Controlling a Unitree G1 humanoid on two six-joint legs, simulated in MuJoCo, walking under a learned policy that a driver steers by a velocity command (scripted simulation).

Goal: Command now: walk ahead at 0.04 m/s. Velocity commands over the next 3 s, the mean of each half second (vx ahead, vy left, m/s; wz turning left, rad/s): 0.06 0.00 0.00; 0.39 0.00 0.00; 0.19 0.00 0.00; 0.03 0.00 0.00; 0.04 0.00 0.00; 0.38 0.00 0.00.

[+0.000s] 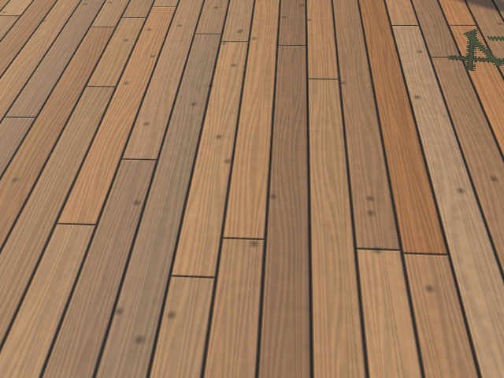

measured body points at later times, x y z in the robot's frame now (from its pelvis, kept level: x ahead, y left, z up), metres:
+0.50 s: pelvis +0.06 -0.02 +0.00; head +0.06 -0.02 +0.45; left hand +0.08 +0.23 -0.16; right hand +0.11 -0.27 -0.15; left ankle +0.05 +0.08 -0.74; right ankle +0.02 -0.13 -0.72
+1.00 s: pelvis +0.23 -0.07 +0.01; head +0.25 -0.09 +0.46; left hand +0.15 +0.16 -0.13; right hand +0.43 -0.31 -0.11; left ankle +0.41 +0.09 -0.68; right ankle +0.13 -0.17 -0.74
